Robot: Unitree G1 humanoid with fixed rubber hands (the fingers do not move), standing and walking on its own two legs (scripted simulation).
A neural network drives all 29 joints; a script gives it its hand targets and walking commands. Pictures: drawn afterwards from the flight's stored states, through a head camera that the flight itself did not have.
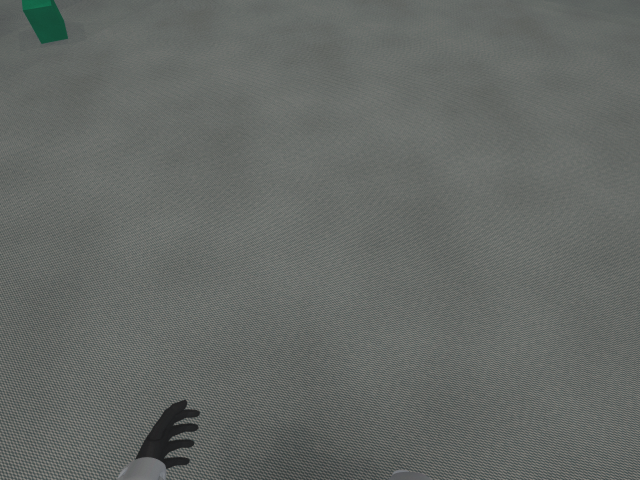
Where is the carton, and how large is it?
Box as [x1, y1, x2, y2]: [22, 0, 67, 43]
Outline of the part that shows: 22,0 23,11 41,43 67,38 63,20 53,0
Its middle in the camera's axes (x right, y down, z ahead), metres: -1.83 -1.52 +2.55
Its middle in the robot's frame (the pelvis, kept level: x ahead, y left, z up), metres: +2.93 +1.72 -0.67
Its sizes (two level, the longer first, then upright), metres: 0.297 0.163 0.202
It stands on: the floor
